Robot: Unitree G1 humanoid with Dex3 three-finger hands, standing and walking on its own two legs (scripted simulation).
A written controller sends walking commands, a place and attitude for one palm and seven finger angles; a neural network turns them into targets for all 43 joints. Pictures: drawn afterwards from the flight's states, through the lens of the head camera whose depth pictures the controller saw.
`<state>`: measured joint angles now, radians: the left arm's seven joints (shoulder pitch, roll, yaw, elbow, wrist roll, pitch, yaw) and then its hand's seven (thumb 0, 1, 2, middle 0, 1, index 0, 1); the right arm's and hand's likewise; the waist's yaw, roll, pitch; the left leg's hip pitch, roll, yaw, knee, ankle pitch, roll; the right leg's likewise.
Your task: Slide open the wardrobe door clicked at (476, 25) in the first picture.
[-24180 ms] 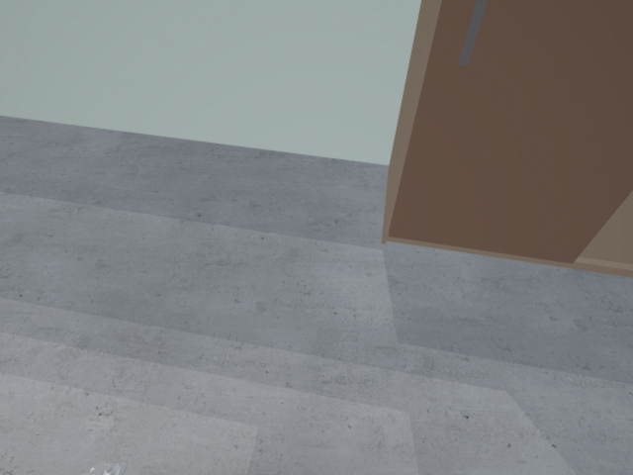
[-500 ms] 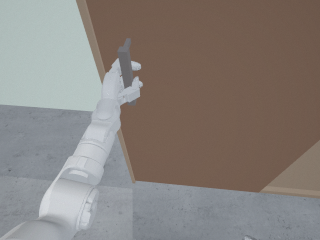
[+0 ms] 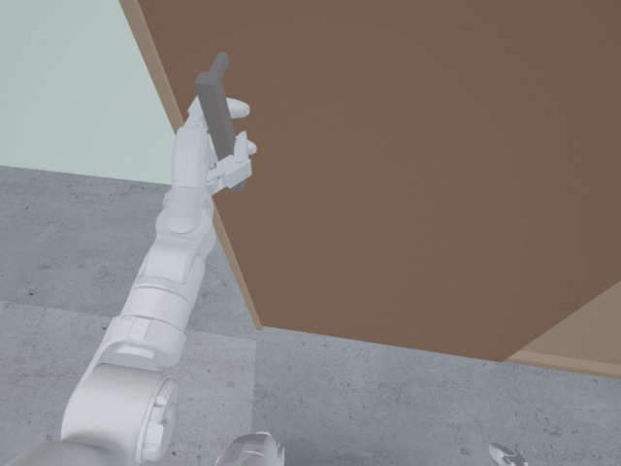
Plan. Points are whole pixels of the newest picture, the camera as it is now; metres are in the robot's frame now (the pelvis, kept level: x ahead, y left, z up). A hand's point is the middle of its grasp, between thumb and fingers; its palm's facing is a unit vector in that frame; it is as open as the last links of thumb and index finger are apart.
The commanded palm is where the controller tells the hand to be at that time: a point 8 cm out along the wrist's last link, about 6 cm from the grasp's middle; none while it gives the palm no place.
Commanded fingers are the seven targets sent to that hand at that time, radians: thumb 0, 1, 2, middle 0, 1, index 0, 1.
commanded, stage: step sideways, sliding the door along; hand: left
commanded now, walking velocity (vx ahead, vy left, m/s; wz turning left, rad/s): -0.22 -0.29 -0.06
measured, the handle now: (229, 128) +0.48 +0.16 +0.14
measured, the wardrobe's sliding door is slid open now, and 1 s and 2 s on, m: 0.00 0.17 0.61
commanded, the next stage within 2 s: none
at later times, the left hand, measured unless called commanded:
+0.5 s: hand (272, 159) +0.44 +0.10 +0.13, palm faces +0.43 -0.89 -0.15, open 6.5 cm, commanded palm +0.41 +0.07 +0.13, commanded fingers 0.00 0.90 0.90 -0.45 -1.40 -0.45 -1.40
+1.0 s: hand (386, 169) +0.44 -0.04 +0.13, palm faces +0.51 -0.85 -0.15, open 6.5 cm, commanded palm +0.39 -0.07 +0.13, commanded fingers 0.00 0.90 0.90 -0.45 -1.40 -0.45 -1.40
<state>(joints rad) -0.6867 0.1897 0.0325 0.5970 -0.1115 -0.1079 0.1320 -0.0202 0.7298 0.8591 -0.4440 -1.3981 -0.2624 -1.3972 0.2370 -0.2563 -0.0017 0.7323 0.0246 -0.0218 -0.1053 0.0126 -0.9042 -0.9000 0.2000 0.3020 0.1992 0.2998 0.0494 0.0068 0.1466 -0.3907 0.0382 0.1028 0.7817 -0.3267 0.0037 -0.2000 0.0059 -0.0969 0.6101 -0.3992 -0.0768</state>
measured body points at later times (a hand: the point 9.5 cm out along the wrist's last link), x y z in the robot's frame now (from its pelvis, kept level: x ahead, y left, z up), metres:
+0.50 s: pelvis +0.05 -0.15 -0.01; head +0.17 -0.17 +0.43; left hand +0.42 +0.14 +0.14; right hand +0.28 -0.34 -0.14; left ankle +0.02 +0.04 -0.69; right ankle +0.09 -0.28 -0.73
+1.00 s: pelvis +0.11 -0.30 +0.00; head +0.22 -0.32 +0.43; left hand +0.41 +0.00 +0.14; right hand +0.35 -0.48 -0.12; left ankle +0.04 -0.11 -0.66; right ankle +0.17 -0.39 -0.73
